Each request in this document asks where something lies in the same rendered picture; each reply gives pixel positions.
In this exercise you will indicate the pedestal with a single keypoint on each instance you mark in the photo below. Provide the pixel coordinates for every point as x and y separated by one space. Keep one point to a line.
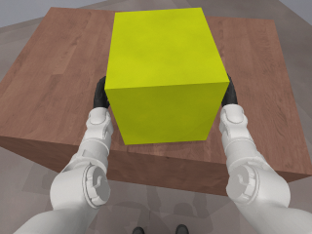
48 93

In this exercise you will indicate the left robot hand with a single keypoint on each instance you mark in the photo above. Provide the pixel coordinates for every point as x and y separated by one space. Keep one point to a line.
100 98

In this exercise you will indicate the right robot forearm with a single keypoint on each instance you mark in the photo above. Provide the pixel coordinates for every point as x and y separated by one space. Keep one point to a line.
237 141

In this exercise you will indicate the right robot hand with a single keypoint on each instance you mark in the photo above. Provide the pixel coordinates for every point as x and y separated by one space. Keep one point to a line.
230 94

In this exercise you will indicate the left robot forearm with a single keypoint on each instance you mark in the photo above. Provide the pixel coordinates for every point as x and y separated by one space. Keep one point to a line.
95 145

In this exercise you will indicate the right robot upper arm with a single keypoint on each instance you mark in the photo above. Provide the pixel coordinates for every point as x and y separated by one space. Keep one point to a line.
263 199

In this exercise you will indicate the carton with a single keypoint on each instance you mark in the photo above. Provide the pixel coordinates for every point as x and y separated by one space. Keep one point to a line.
165 79

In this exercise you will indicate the left robot upper arm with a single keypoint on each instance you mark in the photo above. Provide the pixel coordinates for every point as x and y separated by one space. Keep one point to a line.
76 196

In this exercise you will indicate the robot right foot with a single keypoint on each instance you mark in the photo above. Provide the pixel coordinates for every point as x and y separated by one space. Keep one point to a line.
181 229

